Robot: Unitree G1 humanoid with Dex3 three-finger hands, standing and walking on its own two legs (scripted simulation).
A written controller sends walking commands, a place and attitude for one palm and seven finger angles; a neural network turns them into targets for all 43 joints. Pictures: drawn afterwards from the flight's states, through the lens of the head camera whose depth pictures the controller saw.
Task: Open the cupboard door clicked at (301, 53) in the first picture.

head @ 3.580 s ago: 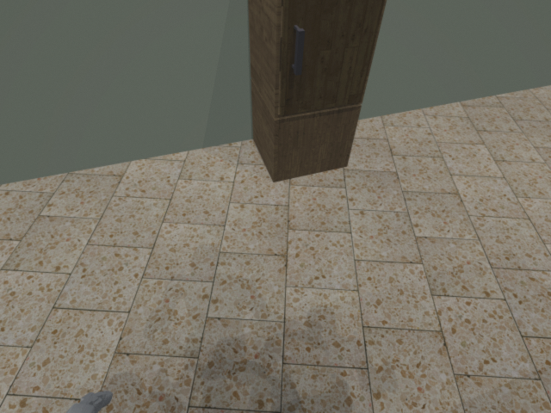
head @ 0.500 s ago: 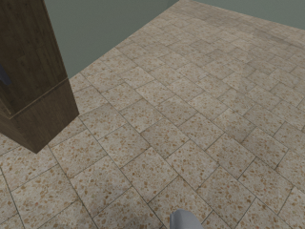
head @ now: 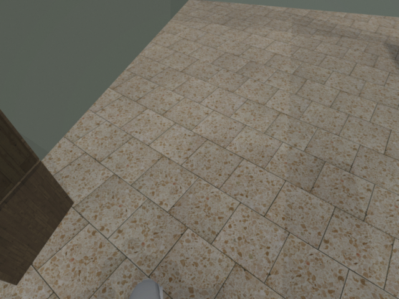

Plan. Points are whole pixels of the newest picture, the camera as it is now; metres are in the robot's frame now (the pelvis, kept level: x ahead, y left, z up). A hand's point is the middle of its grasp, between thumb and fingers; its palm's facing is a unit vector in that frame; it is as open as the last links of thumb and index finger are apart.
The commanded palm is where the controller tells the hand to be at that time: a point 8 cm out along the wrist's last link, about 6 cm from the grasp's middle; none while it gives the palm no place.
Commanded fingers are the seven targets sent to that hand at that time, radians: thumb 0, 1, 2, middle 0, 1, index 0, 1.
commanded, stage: walk to a spot facing it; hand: left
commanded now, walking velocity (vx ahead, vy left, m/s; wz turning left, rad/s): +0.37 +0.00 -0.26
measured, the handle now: out of the picture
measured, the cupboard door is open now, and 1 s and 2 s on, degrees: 0 0 0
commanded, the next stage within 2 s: turn to face it in 0.70 s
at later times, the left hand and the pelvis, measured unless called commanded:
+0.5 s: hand (120, 235) +0.30 +0.23 -0.16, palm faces -0.15 -0.97 -0.18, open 7.4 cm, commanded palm none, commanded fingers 0.00 0.90 0.90 -0.20 -0.30 -0.20 -0.30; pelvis +0.19 +0.05 +0.01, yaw -14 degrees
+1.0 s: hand (171, 186) +0.46 +0.11 -0.16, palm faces -0.34 -0.92 -0.21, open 7.3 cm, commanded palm none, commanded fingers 0.00 0.90 0.90 -0.20 -0.30 -0.20 -0.30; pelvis +0.34 -0.04 +0.00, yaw -22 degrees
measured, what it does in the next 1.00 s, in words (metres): walks ahead, turning right: left foot, then right foot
